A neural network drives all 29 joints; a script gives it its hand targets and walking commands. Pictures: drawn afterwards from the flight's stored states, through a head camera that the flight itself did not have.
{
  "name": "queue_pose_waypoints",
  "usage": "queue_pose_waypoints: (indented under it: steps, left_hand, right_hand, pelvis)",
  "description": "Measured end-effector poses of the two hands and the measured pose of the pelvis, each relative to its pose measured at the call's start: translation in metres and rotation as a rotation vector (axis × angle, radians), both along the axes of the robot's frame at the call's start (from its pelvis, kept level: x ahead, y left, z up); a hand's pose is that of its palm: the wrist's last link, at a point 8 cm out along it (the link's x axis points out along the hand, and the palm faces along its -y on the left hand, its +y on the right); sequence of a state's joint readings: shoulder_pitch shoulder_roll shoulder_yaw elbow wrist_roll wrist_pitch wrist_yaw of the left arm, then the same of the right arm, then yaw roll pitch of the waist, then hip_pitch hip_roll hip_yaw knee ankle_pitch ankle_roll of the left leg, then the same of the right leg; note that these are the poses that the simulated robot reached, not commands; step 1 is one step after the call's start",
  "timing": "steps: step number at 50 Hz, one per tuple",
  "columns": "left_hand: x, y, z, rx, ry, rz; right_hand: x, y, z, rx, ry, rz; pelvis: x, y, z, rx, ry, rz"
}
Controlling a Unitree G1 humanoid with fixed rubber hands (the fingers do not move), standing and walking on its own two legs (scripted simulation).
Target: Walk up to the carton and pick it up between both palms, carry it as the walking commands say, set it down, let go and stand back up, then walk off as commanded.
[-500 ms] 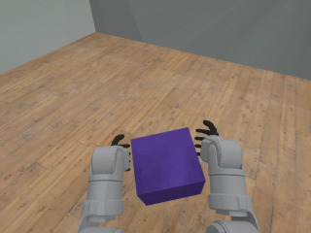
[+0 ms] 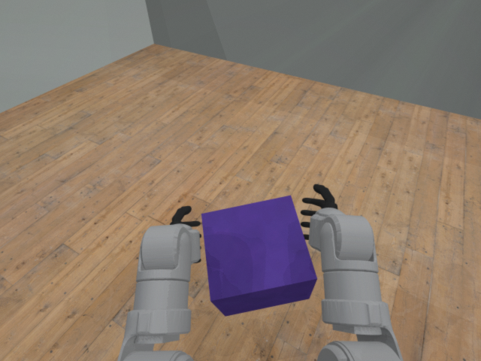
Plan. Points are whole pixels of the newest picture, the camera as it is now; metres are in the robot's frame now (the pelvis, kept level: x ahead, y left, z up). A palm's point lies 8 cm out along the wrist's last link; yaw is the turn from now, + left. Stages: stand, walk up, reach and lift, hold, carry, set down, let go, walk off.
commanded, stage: carry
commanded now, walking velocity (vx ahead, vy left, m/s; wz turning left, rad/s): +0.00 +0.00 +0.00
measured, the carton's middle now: (257, 257) +0.32 -0.01 -0.02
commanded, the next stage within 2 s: hold in 0.54 s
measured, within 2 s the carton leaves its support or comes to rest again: neither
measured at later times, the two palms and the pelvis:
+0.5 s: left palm (175, 247) +0.28 +0.13 +0.07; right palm (326, 228) +0.30 -0.12 +0.10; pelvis -0.01 +0.00 +0.00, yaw +0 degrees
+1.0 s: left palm (172, 295) +0.22 +0.13 +0.04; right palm (335, 264) +0.26 -0.13 +0.07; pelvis -0.05 -0.02 +0.00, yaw +10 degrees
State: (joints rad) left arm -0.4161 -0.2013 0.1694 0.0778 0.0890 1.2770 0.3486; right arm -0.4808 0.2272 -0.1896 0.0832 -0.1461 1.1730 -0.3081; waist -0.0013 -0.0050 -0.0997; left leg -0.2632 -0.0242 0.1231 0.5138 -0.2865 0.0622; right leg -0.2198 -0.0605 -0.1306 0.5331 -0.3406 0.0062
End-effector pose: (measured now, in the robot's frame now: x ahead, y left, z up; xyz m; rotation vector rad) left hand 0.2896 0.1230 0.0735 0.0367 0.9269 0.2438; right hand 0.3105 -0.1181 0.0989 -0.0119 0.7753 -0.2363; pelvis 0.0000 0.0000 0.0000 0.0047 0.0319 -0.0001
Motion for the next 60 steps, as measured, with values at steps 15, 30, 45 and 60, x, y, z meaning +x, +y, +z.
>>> queue_pose_waypoints:
  steps: [15, 30, 45, 60]
  left_hand:
    - [-0.007, 0.002, 0.001, 0.0, -0.007, -0.005]
    - [-0.003, 0.005, -0.017, -0.002, -0.035, -0.048]
    - [-0.067, 0.006, -0.049, -0.007, -0.166, -0.092]
    - [-0.092, -0.006, -0.027, 0.016, -0.163, -0.008]
  right_hand:
    - [-0.007, 0.001, 0.001, -0.004, -0.002, 0.005]
    - [-0.006, 0.002, -0.021, -0.016, -0.012, 0.068]
    - [-0.051, -0.006, -0.041, -0.03, -0.122, 0.236]
    - [-0.066, -0.007, -0.017, -0.026, -0.18, 0.201]
  pelvis:
    - [-0.006, 0.001, 0.0, -0.001, -0.002, 0.003]
    - [-0.013, 0.002, 0.004, -0.009, -0.051, 0.01]
    - [-0.037, -0.013, 0.005, -0.003, -0.13, 0.177]
    - [-0.073, -0.033, 0.0, 0.02, -0.256, 0.182]
